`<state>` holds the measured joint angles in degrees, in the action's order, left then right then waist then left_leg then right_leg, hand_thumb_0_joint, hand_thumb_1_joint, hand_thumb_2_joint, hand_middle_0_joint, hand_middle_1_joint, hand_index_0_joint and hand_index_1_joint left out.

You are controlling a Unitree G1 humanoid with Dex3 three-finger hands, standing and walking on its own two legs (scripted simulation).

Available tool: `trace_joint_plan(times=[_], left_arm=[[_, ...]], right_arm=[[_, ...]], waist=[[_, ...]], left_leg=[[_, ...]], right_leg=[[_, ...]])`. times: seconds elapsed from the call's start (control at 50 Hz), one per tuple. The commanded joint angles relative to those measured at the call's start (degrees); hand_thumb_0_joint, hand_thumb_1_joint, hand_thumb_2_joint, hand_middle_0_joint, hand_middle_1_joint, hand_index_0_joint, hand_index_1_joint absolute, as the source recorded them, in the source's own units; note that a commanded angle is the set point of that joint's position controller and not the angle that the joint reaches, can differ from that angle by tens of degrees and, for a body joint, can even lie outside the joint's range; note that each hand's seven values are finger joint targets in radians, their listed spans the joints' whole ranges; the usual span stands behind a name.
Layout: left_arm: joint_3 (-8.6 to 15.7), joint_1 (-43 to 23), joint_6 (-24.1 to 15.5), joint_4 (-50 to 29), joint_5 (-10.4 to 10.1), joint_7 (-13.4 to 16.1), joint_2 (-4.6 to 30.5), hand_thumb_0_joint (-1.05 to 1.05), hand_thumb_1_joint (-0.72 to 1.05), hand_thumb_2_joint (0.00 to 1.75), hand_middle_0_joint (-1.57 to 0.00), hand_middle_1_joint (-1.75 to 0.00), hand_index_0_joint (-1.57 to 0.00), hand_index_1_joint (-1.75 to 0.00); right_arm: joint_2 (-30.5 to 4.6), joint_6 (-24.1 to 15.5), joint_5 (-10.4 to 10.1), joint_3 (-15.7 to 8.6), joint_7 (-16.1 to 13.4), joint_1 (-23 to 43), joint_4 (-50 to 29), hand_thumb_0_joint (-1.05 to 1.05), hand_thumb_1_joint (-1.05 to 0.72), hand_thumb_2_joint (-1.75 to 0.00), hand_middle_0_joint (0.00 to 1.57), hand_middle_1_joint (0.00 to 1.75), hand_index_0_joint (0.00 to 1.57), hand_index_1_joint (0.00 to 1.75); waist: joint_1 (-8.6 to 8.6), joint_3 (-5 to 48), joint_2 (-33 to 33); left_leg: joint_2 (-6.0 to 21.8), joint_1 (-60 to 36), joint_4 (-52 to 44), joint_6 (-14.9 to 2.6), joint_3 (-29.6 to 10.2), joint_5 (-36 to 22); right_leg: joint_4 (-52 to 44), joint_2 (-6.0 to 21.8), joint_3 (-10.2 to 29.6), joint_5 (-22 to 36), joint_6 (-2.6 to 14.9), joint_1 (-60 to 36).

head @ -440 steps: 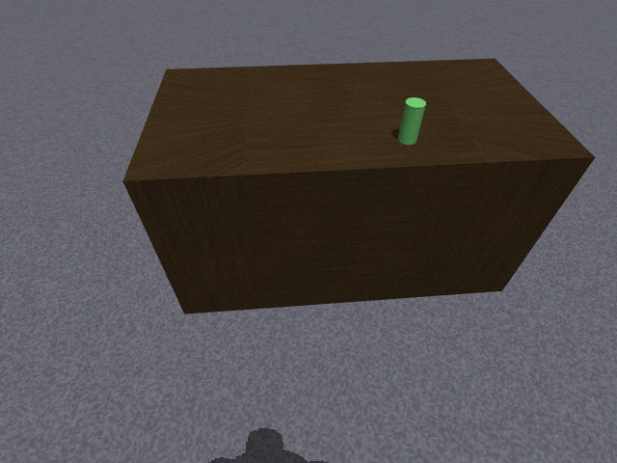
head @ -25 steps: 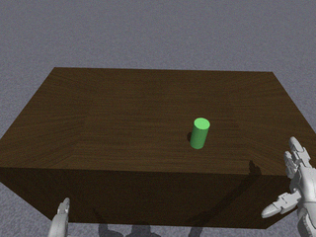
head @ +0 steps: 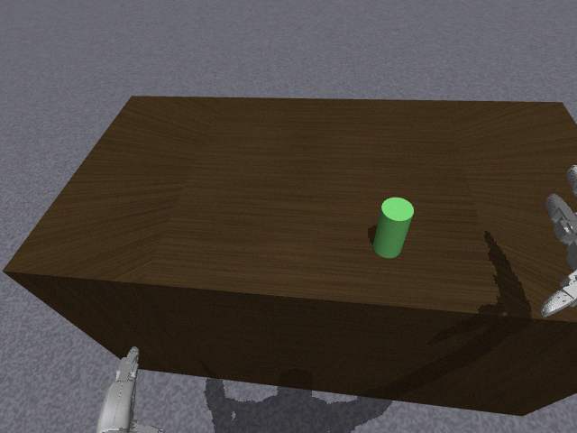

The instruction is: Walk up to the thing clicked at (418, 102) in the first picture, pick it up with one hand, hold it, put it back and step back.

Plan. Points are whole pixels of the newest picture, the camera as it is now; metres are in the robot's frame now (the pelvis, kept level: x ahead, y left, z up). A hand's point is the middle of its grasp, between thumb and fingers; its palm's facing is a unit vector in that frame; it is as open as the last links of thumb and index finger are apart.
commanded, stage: go down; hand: right
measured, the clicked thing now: (391, 229) +0.49 -0.13 -0.05
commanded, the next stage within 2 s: none
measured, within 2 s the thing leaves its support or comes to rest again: neither
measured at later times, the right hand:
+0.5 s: hand (552, 210) +0.43 -0.31 +0.09, palm faces +0.05 +1.00 +0.01, open 17.7 cm
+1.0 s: hand (550, 197) +0.45 -0.32 +0.09, palm faces +0.04 +1.00 +0.01, open 17.7 cm
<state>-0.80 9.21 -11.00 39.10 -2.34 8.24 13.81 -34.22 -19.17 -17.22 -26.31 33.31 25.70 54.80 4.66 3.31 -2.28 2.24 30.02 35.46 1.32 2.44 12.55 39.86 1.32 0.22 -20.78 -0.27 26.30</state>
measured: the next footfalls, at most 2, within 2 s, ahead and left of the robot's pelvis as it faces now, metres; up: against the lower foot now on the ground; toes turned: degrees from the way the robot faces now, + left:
none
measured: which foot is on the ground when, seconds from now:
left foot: down 0.00-1.00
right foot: down 0.00-1.00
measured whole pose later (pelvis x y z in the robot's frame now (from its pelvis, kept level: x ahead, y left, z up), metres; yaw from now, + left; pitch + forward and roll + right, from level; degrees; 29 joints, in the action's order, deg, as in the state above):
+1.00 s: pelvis +0.00 +0.00 -0.03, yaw +1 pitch +17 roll +3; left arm -3.8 14.5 -9.8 23.8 -1.1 4.3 14.8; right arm -47.7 -14.4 -9.6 -30.8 32.7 45.7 69.1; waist 9.9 7.4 -1.9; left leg 1.3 47.8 48.1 1.1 3.2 17.1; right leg 54.7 2.5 1.5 -26.7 -0.4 45.0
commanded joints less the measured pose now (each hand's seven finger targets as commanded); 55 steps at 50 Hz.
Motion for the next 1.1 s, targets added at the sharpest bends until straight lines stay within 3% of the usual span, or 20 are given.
trace_joint_plan(times=[0.0, 0.12, 0.24, 0.3, 0.34, 0.4, 0.48, 0.52, 0.54, 0.56, 0.58, 0.66, 0.68, 0.72, 0.78, 0.88, 0.92, 1.0, 1.04, 1.08], left_arm=[[2.99, -2.50, -3.35, -9.97, 0.27, 0.27, 9.36, 0.00, -0.55, 0.05, -0.05, -0.05, -0.05, -0.06], [4.44, -0.40, -3.43, -12.40, 0.81, -0.43, 11.28, 0.00, -0.56, 0.06, -0.05, -0.05, -0.04, -0.06], [2.41, 1.51, -2.86, -15.49, 0.66, -1.21, 9.07, 0.00, -0.56, 0.06, -0.05, -0.05, -0.04, -0.06], [4.03, 2.33, -2.73, -16.59, 0.88, -1.47, 10.85, 0.00, -0.56, 0.06, -0.05, -0.05, -0.04, -0.06], [2.23, 4.34, -2.31, -13.82, 0.99, -2.19, 8.59, 0.00, -0.56, 0.06, -0.05, -0.05, -0.04, -0.06], [4.15, 1.96, -2.61, -16.62, 1.12, -2.23, 11.36, 0.00, -0.56, 0.06, -0.05, -0.05, -0.04, -0.06], [2.10, 2.02, -2.47, -20.28, 0.80, -2.54, 9.95, 0.00, -0.57, 0.07, -0.05, -0.05, -0.04, -0.06], [3.48, 4.92, -2.05, -18.42, 0.77, -2.56, 11.12, 0.00, -0.57, 0.07, -0.05, -0.05, -0.04, -0.06], [1.68, 3.72, -2.05, -18.68, 0.81, -2.84, 9.51, 0.00, -0.57, 0.07, -0.05, -0.05, -0.04, -0.06], [2.38, 2.89, -2.26, -19.78, 0.78, -2.83, 10.31, 0.00, -0.57, 0.07, -0.05, -0.05, -0.04, -0.06], [3.38, 1.67, -2.42, -22.24, 0.94, -2.62, 11.74, 0.00, -0.57, 0.07, -0.05, -0.05, -0.04, -0.06], [1.07, 3.60, -1.99, -21.88, 0.60, -3.19, 8.60, 0.00, -0.57, 0.07, -0.05, -0.05, -0.04, -0.06], [2.29, 5.85, -1.80, -19.93, 0.79, -2.93, 9.90, 0.00, -0.57, 0.07, -0.05, -0.05, -0.04, -0.06], [1.81, 2.16, -2.26, -25.40, 0.89, -2.88, 10.80, 0.00, -0.57, 0.07, -0.05, -0.05, -0.04, -0.06], [2.36, 3.76, -1.88, -23.72, 0.86, -3.00, 10.71, 0.00, -0.57, 0.07, -0.05, -0.05, -0.04, -0.06], [2.18, 5.30, -1.79, -22.46, 1.23, -2.96, 10.60, 0.00, -0.58, 0.08, -0.05, -0.05, -0.04, -0.06], [0.90, 4.40, -1.94, -23.33, 1.39, -3.11, 9.91, 0.00, -0.58, 0.08, -0.05, -0.05, -0.04, -0.06], [3.00, 4.79, -1.77, -26.11, 1.42, -2.82, 12.39, 0.00, -0.57, 0.07, -0.05, -0.05, -0.04, -0.06], [0.06, 5.57, -1.48, -26.02, 1.23, -3.36, 9.31, 0.00, -0.57, 0.07, -0.05, -0.05, -0.04, -0.06], [1.98, 7.65, -1.49, -24.63, 1.46, -3.07, 10.52, 0.00, -0.57, 0.07, -0.05, -0.05, -0.04, -0.06]], right_arm=[[-17.74, -2.68, -1.12, -2.92, -0.31, 21.65, -9.40, 0.00, 0.58, -0.01, 0.07, 0.04, 0.06, 0.04], [-20.74, -2.27, 0.48, -4.10, -1.69, 26.52, -7.42, 0.00, 0.61, -0.01, 0.06, 0.04, 0.06, 0.04], [-22.64, -2.07, 2.21, -4.50, -3.44, 30.01, -5.19, 0.00, 0.61, -0.01, 0.06, 0.05, 0.06, 0.05], [-24.59, -1.97, 2.79, -4.70, -3.62, 32.41, -6.04, 0.00, 0.61, -0.01, 0.06, 0.05, 0.06, 0.04], [-24.23, -1.21, 3.30, -4.94, -3.48, 30.87, -2.50, 0.00, 0.61, -0.01, 0.06, 0.05, 0.06, 0.05], [-26.57, -1.36, 3.55, -5.61, -3.20, 34.30, -3.24, 0.00, 0.61, -0.01, 0.06, 0.05, 0.06, 0.05], [-26.17, -0.84, 3.87, -5.00, -2.50, 36.05, -2.46, 0.00, 0.61, -0.02, 0.06, 0.05, 0.06, 0.05], [-27.60, -0.13, 3.86, -6.22, -2.39, 34.31, 1.18, 0.00, 0.61, -0.02, 0.05, 0.05, 0.05, 0.05], [-26.72, 0.03, 3.91, -5.60, -2.17, 34.41, 1.64, 0.00, 0.61, -0.02, 0.06, 0.05, 0.05, 0.05], [-26.41, 0.18, 4.28, -4.77, -1.91, 34.92, 1.23, 0.00, 0.61, -0.02, 0.06, 0.05, 0.05, 0.05], [-30.35, -0.37, 4.78, -6.45, -2.22, 38.64, -2.27, 0.00, 0.61, -0.02, 0.06, 0.05, 0.06, 0.05], [-29.66, 0.17, 4.82, -6.36, -2.17, 37.60, 0.37, 0.00, 0.61, -0.02, 0.05, 0.05, 0.05, 0.05], [-28.65, 0.63, 4.90, -5.68, -1.95, 37.55, 2.12, 0.00, 0.61, -0.02, 0.05, 0.05, 0.05, 0.05], [-32.16, 0.07, 5.35, -6.60, -2.03, 41.05, -1.72, 0.00, 0.61, -0.02, 0.06, 0.05, 0.06, 0.05], [-30.34, 0.96, 5.34, -5.80, -1.36, 39.83, 1.28, 0.00, 0.61, -0.03, 0.05, 0.05, 0.05, 0.05], [-31.84, 1.25, 5.69, -6.26, -0.75, 40.84, 2.57, 0.00, 0.61, -0.03, 0.06, 0.05, 0.05, 0.05], [-32.46, 1.39, 6.01, -6.64, -0.74, 41.22, 2.66, 0.00, 0.61, -0.03, 0.05, 0.05, 0.05, 0.05], [-34.80, 1.30, 6.47, -7.28, -0.82, 42.96, 2.65, 0.00, 0.61, -0.03, 0.05, 0.05, 0.05, 0.05], [-34.14, 1.34, 6.63, -7.15, -0.68, 43.32, 2.87, 0.00, 0.61, -0.03, 0.05, 0.05, 0.05, 0.05], [-33.98, 1.73, 7.00, -6.95, -0.73, 42.20, 5.64, 0.00, 0.61, -0.03, 0.05, 0.05, 0.05, 0.05]], waist=[[0.34, 17.50, 8.87], [1.12, 22.84, 9.04], [1.06, 20.84, 10.08], [1.53, 23.34, 12.71], [0.90, 21.55, 13.73], [2.13, 23.54, 12.02], [2.27, 26.27, 12.14], [2.92, 24.71, 10.48], [2.62, 23.23, 10.55], [3.04, 23.67, 11.28], [3.09, 26.82, 11.72], [2.81, 24.11, 12.23], [3.89, 24.02, 11.81], [3.69, 27.20, 12.46], [4.02, 25.80, 12.46], [4.51, 26.82, 13.91], [4.33, 28.13, 13.88], [5.03, 28.42, 13.40], [4.37, 27.51, 14.81], [5.25, 27.75, 14.48]], left_leg=[[-1.92, -8.30, -1.69, -2.05, -0.67, -7.76], [-2.15, -6.10, 1.12, -2.17, -0.70, -11.26], [-2.23, -5.10, 1.67, -2.30, -0.84, -7.03], [-2.73, -2.18, 2.96, -2.68, -0.47, -7.61], [-2.76, -0.01, 3.64, -2.91, -0.56, -6.59], [-2.66, -0.34, 4.48, -2.72, -0.65, -6.56], [-2.76, -0.79, 5.24, -2.66, -0.65, -7.52], [-2.68, -0.42, 5.52, -2.53, -0.59, -7.56], [-2.55, 0.04, 5.57, -2.56, -0.78, -6.67], [-2.66, 1.39, 5.78, -2.67, -0.73, -5.90], [-2.65, 0.79, 5.97, -2.69, -0.78, -6.50], [-2.40, 0.27, 6.24, -2.52, -1.04, -5.28], [-2.69, 1.99, 6.75, -2.62, -0.73, -5.28], [-2.50, 0.73, 6.80, -2.44, -0.93, -6.29], [-2.50, 2.32, 7.50, -2.61, -0.93, -5.89], [-2.86, 5.40, 8.84, -2.72, -0.42, -7.33], [-2.75, 5.15, 9.23, -2.77, -0.51, -7.34], [-2.85, 4.25, 9.48, -2.71, -0.28, -6.90], [-2.85, 5.64, 9.39, -2.89, -0.47, -4.80], [-2.83, 5.37, 9.95, -2.77, -0.44, -6.36]], right_leg=[[-4.97, -0.27, 1.65, 15.62, 0.08, -3.46], [-1.02, 0.05, 1.96, 23.17, -0.38, -4.82], [-1.18, -0.30, 1.61, 14.97, -0.05, -0.20], [0.01, 0.40, 2.19, 20.27, -0.77, -2.78], [0.94, 0.42, 2.23, 20.63, -0.99, -1.35], [1.71, 0.25, 2.18, 17.17, -0.45, 0.97], [2.86, 0.17, 2.16, 18.48, -0.31, 0.04], [3.30, -0.04, 2.20, 17.22, -0.04, 2.31], [3.36, -0.27, 2.10, 15.54, 0.07, 4.58], [3.40, -0.15, 2.26, 15.12, 0.09, 3.75], [3.78, -0.01, 2.29, 15.65, 0.02, 2.33], [3.97, -0.61, 1.62, 11.12, 0.44, 5.23], [4.13, -0.34, 2.09, 11.97, 0.24, 4.97], [4.77, -0.40, 1.90, 12.37, 0.36, 4.29], [5.42, -0.42, 2.12, 12.52, 0.46, 5.16], [7.40, -0.02, 2.61, 17.96, 0.02, 3.38], [7.88, -0.04, 2.66, 17.96, 0.15, 4.22], [7.81, -0.11, 2.66, 15.80, 0.30, 5.37], [7.61, -0.20, 2.54, 13.59, 0.37, 6.05], [8.24, -0.18, 2.53, 14.85, 0.33, 6.12]])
